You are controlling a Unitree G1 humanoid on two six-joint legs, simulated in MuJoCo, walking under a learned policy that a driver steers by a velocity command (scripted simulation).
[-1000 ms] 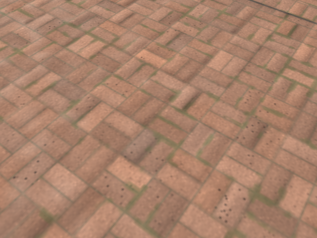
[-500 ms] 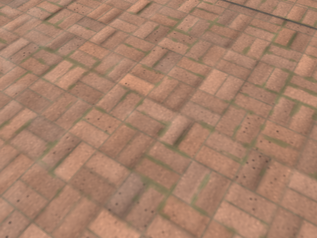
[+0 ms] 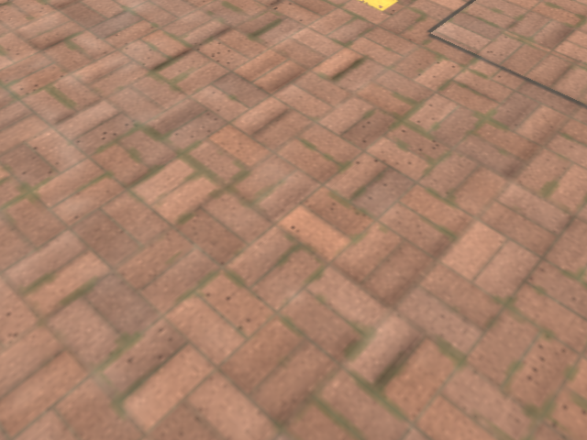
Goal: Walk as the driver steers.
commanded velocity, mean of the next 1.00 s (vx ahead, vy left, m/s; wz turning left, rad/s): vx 0.50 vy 0.00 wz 0.54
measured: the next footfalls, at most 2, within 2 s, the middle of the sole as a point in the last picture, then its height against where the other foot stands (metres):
left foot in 0.02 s outside the picture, level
right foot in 0.52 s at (342, 432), level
